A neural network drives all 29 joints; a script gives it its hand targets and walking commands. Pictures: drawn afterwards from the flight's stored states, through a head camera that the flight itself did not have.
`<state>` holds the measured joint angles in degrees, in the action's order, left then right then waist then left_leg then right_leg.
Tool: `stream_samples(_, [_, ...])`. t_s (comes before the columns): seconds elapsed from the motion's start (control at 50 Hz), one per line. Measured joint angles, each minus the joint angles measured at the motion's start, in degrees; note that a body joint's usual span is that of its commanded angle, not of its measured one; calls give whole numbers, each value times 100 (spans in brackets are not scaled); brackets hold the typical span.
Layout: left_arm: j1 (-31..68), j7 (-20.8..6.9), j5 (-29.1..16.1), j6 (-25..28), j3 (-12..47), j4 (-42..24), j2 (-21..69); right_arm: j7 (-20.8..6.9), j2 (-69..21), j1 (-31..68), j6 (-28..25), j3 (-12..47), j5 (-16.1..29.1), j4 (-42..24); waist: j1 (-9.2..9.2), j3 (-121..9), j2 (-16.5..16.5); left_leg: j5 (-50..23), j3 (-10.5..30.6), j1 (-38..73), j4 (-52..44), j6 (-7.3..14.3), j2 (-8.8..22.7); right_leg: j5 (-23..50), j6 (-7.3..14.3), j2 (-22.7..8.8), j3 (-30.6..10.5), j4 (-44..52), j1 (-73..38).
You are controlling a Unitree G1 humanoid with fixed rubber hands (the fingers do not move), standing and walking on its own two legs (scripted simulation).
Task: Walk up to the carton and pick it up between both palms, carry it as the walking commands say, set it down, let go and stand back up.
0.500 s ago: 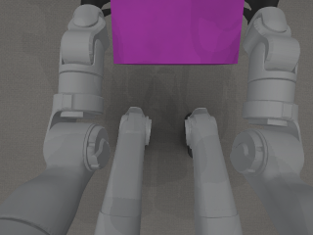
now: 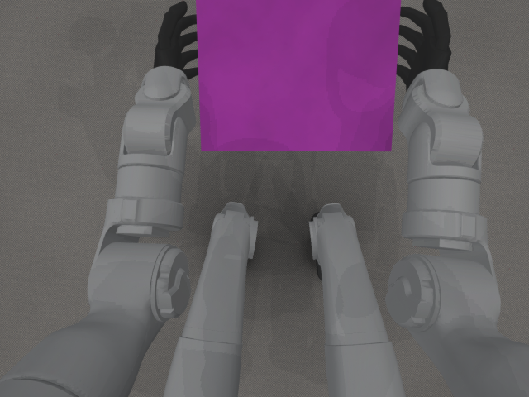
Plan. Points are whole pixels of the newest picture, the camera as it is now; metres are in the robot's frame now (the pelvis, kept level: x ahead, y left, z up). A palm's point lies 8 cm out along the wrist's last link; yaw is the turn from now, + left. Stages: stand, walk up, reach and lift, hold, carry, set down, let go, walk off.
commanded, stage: reach and lift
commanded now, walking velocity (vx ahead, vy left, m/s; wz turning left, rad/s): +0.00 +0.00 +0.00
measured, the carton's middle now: (295, 72) +0.51 -0.01 -0.13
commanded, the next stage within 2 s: none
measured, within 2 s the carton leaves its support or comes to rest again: neither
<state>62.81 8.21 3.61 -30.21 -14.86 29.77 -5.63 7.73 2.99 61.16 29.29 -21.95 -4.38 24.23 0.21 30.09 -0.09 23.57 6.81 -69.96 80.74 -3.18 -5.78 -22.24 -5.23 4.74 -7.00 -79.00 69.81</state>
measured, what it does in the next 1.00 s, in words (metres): rises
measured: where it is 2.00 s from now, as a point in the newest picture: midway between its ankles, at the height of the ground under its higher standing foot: (279, 260)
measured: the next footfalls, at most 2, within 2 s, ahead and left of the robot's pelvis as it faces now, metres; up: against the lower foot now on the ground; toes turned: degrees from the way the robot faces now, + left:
none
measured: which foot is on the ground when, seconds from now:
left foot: down 0.00-1.00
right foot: down 0.00-1.00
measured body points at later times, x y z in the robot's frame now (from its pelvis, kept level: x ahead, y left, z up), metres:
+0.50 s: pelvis +0.01 +0.00 +0.06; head +0.25 +0.01 +0.43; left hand +0.48 +0.14 -0.01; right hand +0.48 -0.16 +0.02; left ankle +0.14 +0.13 -0.58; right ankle +0.15 -0.15 -0.58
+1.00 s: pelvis +0.04 +0.00 +0.12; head +0.23 -0.01 +0.52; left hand +0.45 +0.13 +0.06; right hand +0.45 -0.17 +0.09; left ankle +0.14 +0.13 -0.58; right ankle +0.15 -0.15 -0.58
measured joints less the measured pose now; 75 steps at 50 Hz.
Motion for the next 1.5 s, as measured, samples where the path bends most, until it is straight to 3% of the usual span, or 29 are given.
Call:
stream_samples(0.14, [-249,-49,30,92,-112,8,31,5,-176,-89,-62,-4,-159,41,26,-11,-124,-89,-13,509,-370,10,11,82,12,-10,-53,336,-490])
stream_samples(0.28, [-309,51,83,25,25,132,127,-99,-134,-288,-92,-62,-262,143,13,-11,-7,-240,97,966,-785,12,18,238,41,-43,18,820,-994])
stream_samples(0.4, [-452,-84,194,103,-225,229,226,-77,-261,-313,-139,-105,-346,263,19,-22,-65,-349,28,1404,-1185,40,54,350,40,-44,-83,1173,-1395])
stream_samples(0.52, [-774,-18,104,13,-56,-70,260,-85,-319,-597,-105,12,-319,40,58,-13,-45,-482,56,1846,-1635,57,74,483,56,-74,-89,1636,-1846])
stream_samples(0.58, [-833,-55,285,26,-162,89,364,-140,-416,-705,-218,-142,-445,221,69,-151,-51,-541,53,2016,-1864,67,86,539,68,-90,-104,1856,-2012])
stream_samples(0.88, [-1793,-29,322,57,18,-554,624,-160,-615,-1573,-116,184,-429,-470,129,-25,-62,-813,34,3377,-3041,102,166,805,133,-156,-188,2968,-3324])
stream_samples(1.1, [-2537,-84,381,-75,100,-546,784,-137,-902,-2363,5,219,-503,-566,146,-751,-79,-1009,57,4038,-3783,115,200,976,180,-216,-199,3654,-3957])
stream_samples(1.22, [-3059,-185,650,-197,-44,257,962,-170,-1061,-2977,127,102,-813,134,216,-2641,-102,-1079,108,3855,-4204,123,202,1009,210,-274,-160,4032,-3767])
stream_samples(1.34, [-3416,-345,1114,-377,-210,891,1062,-224,-1178,-3387,269,-7,-1216,779,262,-3593,-84,-938,124,4644,-4545,161,287,914,276,-261,-122,4449,-4585])
stream_samples(1.5, [-3788,-415,1347,-810,-177,705,1184,-232,-1170,-3670,661,110,-1181,813,132,-3715,-85,-767,88,5713,-4853,206,390,828,321,-231,-129,4878,-5692])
